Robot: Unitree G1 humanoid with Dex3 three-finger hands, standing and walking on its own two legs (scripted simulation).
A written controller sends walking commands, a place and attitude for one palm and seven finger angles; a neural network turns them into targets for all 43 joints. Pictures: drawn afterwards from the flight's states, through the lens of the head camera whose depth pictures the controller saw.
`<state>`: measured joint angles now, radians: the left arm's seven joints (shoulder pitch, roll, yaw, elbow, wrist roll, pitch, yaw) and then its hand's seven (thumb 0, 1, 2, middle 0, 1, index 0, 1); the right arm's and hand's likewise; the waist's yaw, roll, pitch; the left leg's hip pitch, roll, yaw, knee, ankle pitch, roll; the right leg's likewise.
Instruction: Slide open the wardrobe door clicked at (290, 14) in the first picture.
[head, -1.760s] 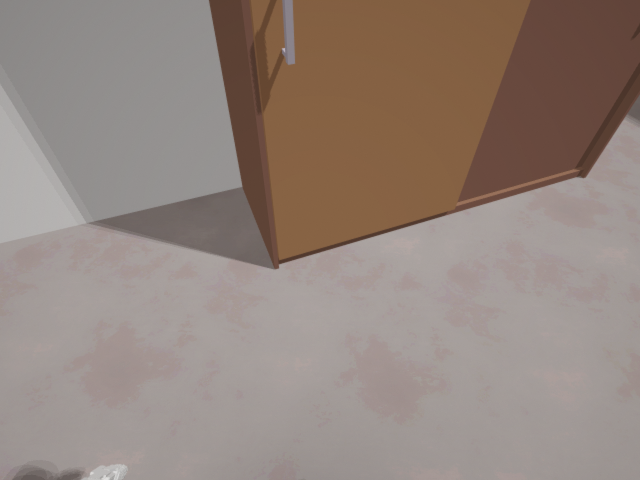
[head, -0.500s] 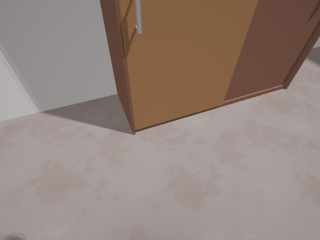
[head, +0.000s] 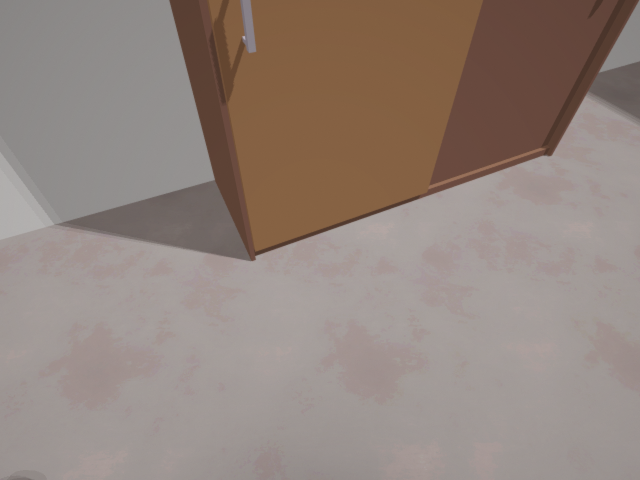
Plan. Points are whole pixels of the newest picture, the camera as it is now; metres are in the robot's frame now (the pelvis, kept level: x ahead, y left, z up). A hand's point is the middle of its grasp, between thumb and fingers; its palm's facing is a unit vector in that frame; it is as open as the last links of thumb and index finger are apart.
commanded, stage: walk to a spot facing it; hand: left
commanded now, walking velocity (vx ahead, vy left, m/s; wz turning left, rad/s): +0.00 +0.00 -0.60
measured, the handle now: (244, 10) +1.02 +0.26 +0.15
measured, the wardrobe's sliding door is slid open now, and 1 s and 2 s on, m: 0.00 0.00 0.00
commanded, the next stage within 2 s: turn to face it in 1.88 s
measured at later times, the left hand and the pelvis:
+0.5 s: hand out of the picture +0.05 +0.17 -0.15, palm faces -0.13 -0.97 -0.20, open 7.4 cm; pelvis +0.06 -0.01 +0.01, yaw -15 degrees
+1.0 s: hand (277, 307) +0.43 +0.12 -0.16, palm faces -0.53 -0.83 -0.19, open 7.4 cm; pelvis +0.23 +0.00 +0.00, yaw -34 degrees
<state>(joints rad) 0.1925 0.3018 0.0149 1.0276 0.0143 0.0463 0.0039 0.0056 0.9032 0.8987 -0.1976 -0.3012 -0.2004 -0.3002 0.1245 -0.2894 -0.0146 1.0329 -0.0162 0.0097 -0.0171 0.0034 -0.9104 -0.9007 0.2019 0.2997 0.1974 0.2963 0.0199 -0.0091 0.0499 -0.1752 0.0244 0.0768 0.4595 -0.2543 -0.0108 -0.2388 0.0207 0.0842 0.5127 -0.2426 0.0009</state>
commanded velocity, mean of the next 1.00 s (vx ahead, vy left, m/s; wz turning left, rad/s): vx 0.30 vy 0.00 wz -0.60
